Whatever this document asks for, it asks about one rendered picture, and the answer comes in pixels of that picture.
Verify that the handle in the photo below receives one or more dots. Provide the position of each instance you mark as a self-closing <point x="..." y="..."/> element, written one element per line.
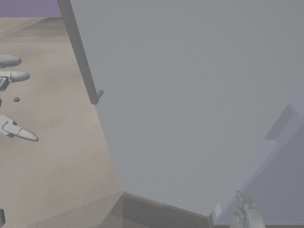
<point x="78" y="48"/>

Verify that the left robot hand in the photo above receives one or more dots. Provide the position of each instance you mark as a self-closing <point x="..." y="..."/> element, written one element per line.
<point x="7" y="125"/>

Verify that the right robot hand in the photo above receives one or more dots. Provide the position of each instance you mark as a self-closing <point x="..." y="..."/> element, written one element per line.
<point x="251" y="217"/>

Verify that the fridge door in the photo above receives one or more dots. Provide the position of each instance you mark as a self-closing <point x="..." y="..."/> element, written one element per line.
<point x="191" y="88"/>

